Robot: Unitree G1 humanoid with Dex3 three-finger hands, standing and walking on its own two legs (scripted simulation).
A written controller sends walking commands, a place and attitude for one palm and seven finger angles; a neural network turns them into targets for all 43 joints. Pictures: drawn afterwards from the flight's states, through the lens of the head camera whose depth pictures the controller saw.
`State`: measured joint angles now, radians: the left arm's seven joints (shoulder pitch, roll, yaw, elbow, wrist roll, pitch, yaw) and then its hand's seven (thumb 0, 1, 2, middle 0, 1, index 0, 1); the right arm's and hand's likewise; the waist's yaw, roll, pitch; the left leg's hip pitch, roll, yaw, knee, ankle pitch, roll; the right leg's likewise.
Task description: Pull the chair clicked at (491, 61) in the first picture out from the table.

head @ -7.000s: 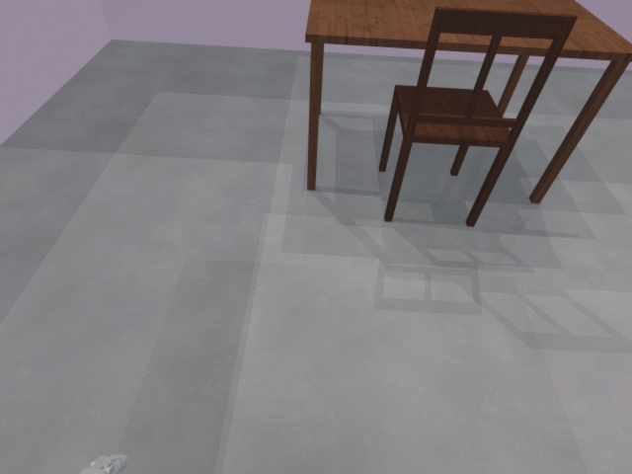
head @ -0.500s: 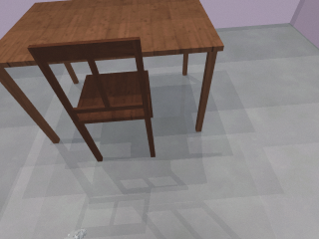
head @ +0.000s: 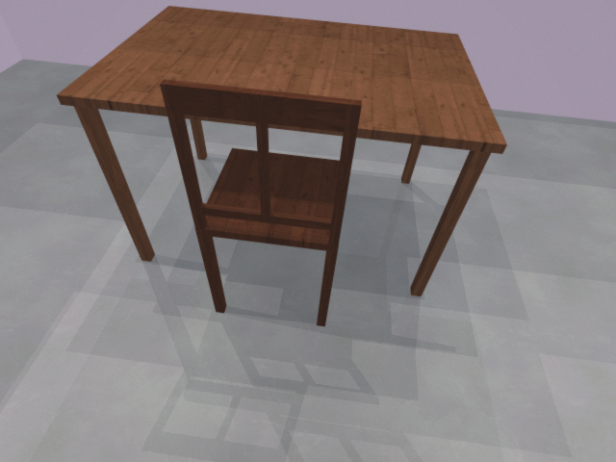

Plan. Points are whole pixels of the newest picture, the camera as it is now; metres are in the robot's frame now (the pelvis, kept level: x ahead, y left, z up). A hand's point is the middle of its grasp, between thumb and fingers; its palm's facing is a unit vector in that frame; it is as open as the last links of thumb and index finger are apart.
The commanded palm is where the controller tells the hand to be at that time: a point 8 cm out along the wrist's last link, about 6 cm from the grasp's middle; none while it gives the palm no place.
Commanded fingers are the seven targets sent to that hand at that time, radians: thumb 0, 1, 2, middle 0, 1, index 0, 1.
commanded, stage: take the last steps up to it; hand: left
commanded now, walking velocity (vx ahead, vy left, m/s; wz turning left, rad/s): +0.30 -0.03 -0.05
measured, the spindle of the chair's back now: (264, 172) +0.75 +0.19 -0.09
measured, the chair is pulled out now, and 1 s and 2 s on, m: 0.00 0.00 0.00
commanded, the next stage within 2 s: come to a stop and stand still in 0.66 s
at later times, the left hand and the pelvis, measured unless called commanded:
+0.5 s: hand (235, 383) +0.28 +0.15 -0.17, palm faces -0.08 -0.98 -0.19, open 7.4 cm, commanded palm none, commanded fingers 0.00 0.90 0.90 -0.20 -0.30 -0.20 -0.30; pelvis +0.16 -0.02 -0.01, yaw -2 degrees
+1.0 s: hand (252, 372) +0.30 +0.13 -0.19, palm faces +0.05 -0.99 -0.15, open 7.3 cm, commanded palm none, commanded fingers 0.00 0.90 0.90 -0.20 -0.30 -0.20 -0.30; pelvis +0.30 -0.03 +0.00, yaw -3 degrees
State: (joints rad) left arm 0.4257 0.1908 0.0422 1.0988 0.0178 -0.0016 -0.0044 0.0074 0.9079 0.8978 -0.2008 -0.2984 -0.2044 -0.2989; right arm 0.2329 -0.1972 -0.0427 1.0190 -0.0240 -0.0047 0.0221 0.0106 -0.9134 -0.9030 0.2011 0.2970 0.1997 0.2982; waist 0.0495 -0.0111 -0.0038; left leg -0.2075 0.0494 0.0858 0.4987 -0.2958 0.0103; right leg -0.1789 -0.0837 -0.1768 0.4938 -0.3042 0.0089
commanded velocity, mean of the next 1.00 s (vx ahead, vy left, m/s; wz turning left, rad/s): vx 0.10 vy -0.03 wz -0.01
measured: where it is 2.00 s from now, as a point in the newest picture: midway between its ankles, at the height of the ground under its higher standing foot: outside the picture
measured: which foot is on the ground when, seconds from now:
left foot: down 0.00-0.52, up 0.54-0.90, down 0.92-1.00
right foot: down 0.00-0.00, up 0.02-0.48, down 0.50-1.00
